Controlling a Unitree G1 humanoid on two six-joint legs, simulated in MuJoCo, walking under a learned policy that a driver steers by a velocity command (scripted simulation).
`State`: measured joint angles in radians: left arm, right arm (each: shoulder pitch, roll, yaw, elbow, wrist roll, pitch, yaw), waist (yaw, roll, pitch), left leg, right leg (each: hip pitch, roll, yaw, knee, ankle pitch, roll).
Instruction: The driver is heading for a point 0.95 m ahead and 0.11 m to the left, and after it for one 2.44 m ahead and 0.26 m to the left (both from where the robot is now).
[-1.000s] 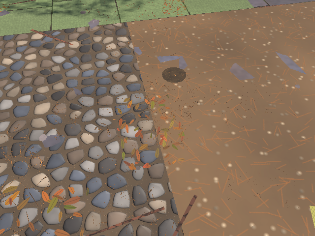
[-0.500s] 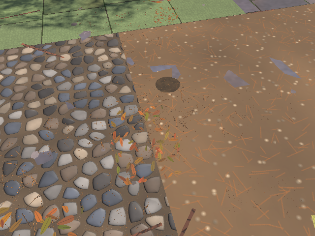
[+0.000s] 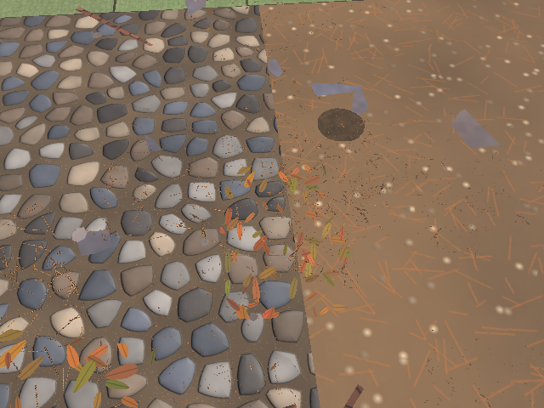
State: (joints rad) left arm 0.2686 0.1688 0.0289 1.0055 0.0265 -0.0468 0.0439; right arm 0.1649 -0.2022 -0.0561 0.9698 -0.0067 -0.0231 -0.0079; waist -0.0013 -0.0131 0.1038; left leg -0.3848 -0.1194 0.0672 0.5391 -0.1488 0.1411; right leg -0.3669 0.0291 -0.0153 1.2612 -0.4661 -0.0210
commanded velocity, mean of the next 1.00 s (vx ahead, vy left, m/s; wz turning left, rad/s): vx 0.40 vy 0.00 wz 0.30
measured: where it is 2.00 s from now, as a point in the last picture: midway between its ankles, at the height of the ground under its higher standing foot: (229, 254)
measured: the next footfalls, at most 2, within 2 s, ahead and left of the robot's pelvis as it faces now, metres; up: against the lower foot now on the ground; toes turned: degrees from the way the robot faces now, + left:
right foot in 0.44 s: +0.17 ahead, -0.14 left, +0.00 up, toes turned +17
left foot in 0.86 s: +0.37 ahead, +0.16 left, +0.00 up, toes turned +21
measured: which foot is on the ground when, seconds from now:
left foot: down 0.00-0.44, up 0.46-0.84, down 0.86-1.00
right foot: up 0.00-0.42, down 0.44-0.88, up 0.90-1.00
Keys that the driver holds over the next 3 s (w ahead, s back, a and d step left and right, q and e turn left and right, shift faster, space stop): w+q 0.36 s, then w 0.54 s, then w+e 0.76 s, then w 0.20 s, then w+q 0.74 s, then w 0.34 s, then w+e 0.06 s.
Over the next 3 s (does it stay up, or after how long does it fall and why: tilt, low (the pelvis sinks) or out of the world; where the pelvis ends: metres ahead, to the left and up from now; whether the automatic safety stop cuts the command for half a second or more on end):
stays up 1.40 0.18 0.00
